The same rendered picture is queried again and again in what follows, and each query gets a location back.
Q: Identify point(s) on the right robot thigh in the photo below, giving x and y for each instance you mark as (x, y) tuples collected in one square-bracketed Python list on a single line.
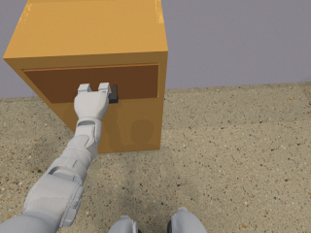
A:
[(186, 222)]

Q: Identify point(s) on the left robot thigh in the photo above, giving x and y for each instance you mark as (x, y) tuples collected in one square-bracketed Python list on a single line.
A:
[(124, 226)]

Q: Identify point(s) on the left robot hand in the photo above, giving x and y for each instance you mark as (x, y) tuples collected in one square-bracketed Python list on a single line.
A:
[(90, 103)]

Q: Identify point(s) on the robot left forearm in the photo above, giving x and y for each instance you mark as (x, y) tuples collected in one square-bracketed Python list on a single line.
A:
[(72, 165)]

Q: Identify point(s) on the cabinet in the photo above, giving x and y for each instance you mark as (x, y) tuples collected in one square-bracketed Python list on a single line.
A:
[(72, 33)]

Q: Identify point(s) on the drawer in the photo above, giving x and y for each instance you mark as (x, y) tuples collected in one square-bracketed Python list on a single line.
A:
[(61, 84)]

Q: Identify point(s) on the left robot upper arm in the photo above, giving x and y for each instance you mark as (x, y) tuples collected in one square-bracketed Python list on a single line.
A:
[(54, 203)]

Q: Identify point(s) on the handle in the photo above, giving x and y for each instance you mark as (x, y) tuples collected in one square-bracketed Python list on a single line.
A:
[(113, 97)]

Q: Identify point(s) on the robot thigh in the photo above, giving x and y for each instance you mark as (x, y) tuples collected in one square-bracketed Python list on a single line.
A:
[(186, 222), (124, 226)]

